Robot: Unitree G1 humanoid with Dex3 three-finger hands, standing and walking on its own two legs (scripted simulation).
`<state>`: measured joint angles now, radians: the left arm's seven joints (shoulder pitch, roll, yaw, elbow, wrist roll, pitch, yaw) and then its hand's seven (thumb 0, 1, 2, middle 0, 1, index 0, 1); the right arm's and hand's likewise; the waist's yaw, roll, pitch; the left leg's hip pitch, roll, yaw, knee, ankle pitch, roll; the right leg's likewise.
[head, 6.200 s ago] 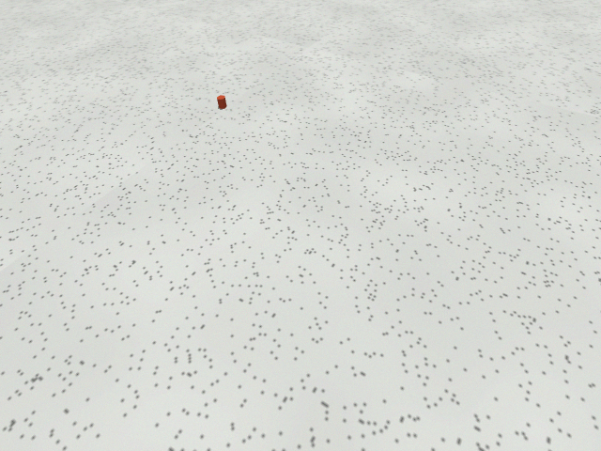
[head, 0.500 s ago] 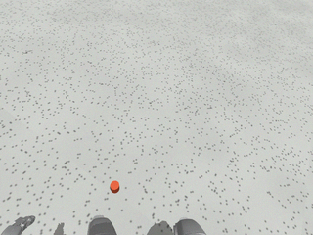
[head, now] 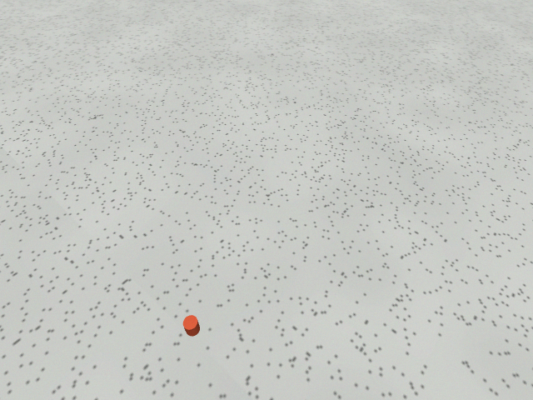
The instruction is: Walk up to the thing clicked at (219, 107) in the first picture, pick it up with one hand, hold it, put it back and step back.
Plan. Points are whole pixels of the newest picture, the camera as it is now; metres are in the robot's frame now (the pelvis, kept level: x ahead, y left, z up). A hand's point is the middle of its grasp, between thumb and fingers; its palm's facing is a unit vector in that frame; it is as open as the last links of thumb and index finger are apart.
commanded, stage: walk up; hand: left
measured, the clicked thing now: (191, 325) +0.49 +0.27 -0.72
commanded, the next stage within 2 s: stand in 1.78 s
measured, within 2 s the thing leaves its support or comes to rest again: neither
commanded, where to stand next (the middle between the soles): +0.11 +0.04 m, yaw +0 degrees
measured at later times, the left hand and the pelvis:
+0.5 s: hand out of the picture +0.04 +0.25 -0.13, palm faces +0.05 -0.89 -0.46, open 7.4 cm; pelvis +0.01 -0.05 +0.00, yaw +3 degrees
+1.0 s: hand out of the picture +0.12 +0.24 -0.14, palm faces +0.04 -0.94 -0.34, open 7.4 cm; pelvis +0.03 -0.02 +0.02, yaw +3 degrees
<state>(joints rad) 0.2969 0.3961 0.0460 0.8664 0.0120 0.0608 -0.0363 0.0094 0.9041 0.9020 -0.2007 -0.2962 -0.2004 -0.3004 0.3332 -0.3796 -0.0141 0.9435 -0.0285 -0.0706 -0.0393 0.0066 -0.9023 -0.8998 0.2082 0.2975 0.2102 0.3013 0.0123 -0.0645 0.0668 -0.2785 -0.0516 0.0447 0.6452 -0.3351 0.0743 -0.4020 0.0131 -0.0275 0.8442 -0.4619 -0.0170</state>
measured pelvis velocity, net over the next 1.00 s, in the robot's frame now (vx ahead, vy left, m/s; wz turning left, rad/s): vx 0.03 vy -0.02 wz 0.05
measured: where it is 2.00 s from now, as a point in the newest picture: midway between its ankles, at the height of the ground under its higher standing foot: outside the picture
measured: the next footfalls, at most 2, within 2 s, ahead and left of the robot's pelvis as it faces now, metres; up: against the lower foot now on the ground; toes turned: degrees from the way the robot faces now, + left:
right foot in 0.12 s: +0.09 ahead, -0.18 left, +0.00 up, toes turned +1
left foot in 0.50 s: +0.05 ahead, +0.11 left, +0.00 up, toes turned +4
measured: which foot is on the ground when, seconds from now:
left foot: down 0.00-0.16, up 0.18-0.48, down 0.50-1.00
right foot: up 0.00-0.10, down 0.12-1.00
